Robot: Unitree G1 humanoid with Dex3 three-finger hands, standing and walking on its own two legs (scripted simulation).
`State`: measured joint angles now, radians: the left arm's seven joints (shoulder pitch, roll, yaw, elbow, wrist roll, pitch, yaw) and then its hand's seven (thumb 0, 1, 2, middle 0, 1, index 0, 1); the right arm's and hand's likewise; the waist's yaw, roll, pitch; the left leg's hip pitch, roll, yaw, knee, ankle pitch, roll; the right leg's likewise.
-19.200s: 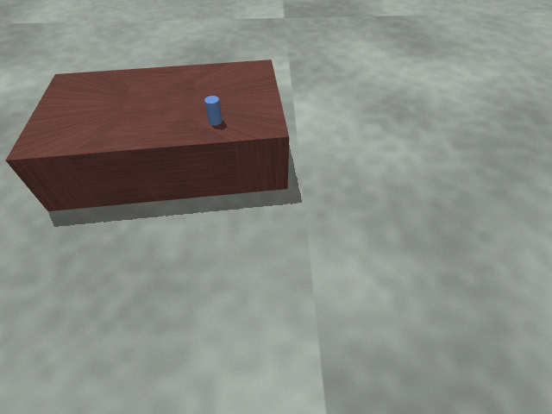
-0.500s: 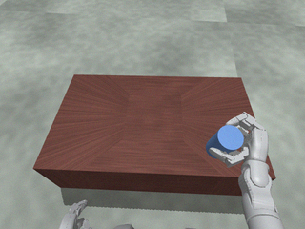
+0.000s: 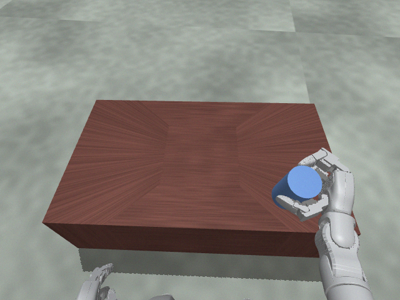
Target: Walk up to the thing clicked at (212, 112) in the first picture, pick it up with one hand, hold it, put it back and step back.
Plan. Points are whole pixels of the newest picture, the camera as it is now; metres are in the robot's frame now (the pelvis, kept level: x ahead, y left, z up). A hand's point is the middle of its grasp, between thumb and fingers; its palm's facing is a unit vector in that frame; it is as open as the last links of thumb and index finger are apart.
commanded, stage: hold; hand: right
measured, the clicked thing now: (294, 189) +0.32 -0.16 +0.04
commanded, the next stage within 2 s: crouch in 0.12 s
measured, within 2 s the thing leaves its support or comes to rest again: neither
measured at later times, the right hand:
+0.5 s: hand (299, 185) +0.34 -0.18 +0.02, palm faces +0.25 +0.97 +0.00, open 9.6 cm
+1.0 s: hand (287, 180) +0.45 -0.22 -0.14, palm faces +0.24 +0.97 -0.01, open 9.6 cm
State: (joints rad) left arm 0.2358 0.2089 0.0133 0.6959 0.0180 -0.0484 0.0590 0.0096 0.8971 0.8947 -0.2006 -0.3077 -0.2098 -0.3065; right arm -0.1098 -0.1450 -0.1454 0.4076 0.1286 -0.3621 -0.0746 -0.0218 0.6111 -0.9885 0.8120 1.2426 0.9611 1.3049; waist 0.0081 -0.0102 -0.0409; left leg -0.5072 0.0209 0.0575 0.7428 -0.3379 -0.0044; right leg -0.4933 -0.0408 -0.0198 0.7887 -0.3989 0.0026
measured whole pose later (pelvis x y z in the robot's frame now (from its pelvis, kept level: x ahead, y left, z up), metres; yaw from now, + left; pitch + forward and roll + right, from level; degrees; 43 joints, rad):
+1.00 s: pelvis -0.04 -0.01 -0.15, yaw +1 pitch +31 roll +3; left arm 0.23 0.25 0.00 0.71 0.07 -0.04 -0.01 0.01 0.87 0.92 -0.19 -0.30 -0.19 -0.31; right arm -0.75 -0.40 -0.46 1.07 0.09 -0.59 0.06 -0.01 0.58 -0.99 0.80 1.22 0.94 1.29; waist 0.12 -0.01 -0.16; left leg -1.46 0.03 0.05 1.47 -0.54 0.00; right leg -1.45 -0.05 0.01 1.54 -0.62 -0.01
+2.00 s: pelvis -0.06 +0.00 -0.27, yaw +3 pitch +39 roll +5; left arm 0.21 0.29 -0.05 0.65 0.08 0.02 -0.03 0.00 0.88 0.91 -0.21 -0.30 -0.21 -0.31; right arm -1.02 -0.60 -0.58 1.17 0.01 -0.48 0.08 -0.03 0.61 -1.03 0.79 1.26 0.94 1.34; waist 0.20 -0.02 -0.14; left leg -1.92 0.04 0.07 1.86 -0.61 0.01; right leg -1.92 -0.05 0.05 1.94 -0.70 -0.01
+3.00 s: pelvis -0.08 -0.01 -0.35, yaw +4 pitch +37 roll +6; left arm 0.23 0.32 -0.10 0.62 0.10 0.08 -0.03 0.00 0.87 0.92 -0.21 -0.29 -0.20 -0.31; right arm -1.16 -0.72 -0.58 1.18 -0.05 -0.43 0.06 0.00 0.61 -1.00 0.82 1.24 0.95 1.31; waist 0.25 -0.01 -0.07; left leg -2.15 0.06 0.08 2.11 -0.60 0.00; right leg -2.17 -0.03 0.07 2.21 -0.70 -0.02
